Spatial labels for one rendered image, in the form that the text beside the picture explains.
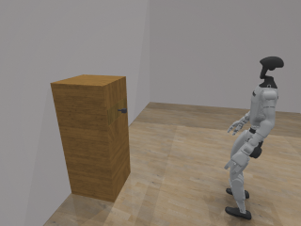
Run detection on robot thigh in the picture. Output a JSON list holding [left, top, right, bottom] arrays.
[[230, 130, 247, 161], [230, 142, 262, 184]]

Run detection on robot left thigh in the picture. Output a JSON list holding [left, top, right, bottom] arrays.
[[230, 142, 262, 184]]

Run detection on left robot forearm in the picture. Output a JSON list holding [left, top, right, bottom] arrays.
[[241, 121, 273, 156]]

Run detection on left robot upper arm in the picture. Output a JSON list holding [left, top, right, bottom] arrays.
[[260, 89, 277, 130]]

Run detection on drawer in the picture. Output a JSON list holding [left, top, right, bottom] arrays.
[[106, 97, 127, 126]]

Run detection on right robot hand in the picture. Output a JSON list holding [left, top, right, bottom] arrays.
[[227, 121, 244, 136]]

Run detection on left robot hand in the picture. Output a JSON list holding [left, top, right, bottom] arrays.
[[224, 151, 248, 175]]

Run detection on cabinet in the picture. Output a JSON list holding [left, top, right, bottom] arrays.
[[50, 74, 131, 202]]

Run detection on robot right thigh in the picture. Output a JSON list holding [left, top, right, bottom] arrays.
[[230, 130, 247, 161]]

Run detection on handle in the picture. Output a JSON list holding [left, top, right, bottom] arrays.
[[118, 107, 127, 114]]

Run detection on right robot forearm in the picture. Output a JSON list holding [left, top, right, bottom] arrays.
[[239, 111, 250, 124]]

